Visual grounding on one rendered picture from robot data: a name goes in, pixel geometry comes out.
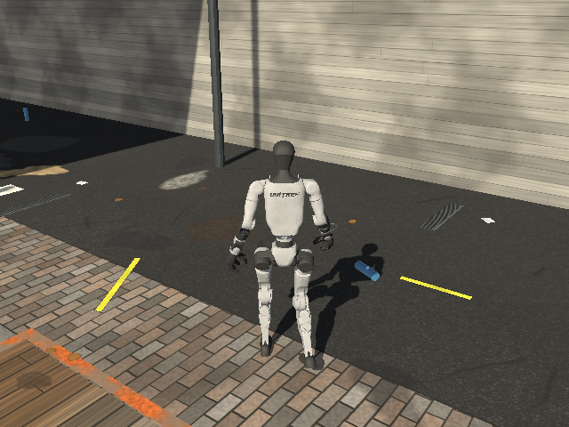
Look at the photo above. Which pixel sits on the right robot upper arm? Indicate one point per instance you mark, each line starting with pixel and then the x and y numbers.
pixel 317 203

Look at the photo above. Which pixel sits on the robot right hand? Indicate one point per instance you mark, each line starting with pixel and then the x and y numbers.
pixel 327 246

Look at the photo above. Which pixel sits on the robot right forearm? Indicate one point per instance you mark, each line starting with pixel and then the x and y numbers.
pixel 326 229

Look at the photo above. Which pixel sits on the left robot upper arm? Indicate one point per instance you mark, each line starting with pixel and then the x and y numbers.
pixel 251 203

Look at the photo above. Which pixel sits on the robot left hand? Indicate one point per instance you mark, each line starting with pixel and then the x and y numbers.
pixel 231 260

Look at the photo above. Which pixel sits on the robot left thigh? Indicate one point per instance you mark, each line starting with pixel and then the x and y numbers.
pixel 263 267

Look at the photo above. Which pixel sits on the robot left forearm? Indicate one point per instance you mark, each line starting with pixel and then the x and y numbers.
pixel 240 237

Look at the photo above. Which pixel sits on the right robot foot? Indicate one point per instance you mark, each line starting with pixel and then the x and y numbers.
pixel 309 361

